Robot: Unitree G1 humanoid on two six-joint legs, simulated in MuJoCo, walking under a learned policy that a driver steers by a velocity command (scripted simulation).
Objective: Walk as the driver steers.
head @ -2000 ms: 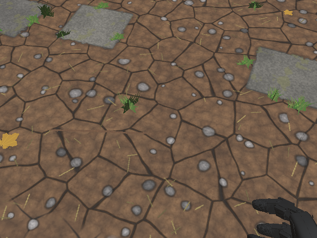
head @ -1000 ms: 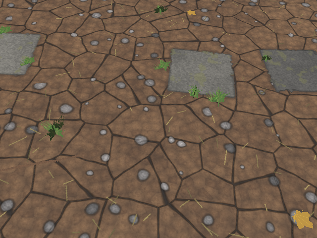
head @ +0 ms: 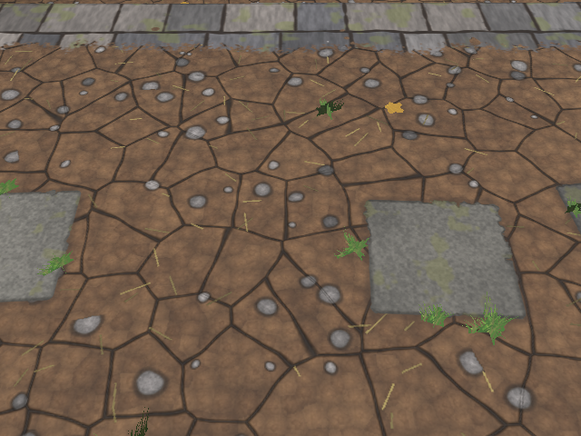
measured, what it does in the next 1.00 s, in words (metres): walks ahead, turning right: right foot, then left foot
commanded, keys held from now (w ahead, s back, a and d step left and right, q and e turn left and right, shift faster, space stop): w+e+shift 0.30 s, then shift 0.70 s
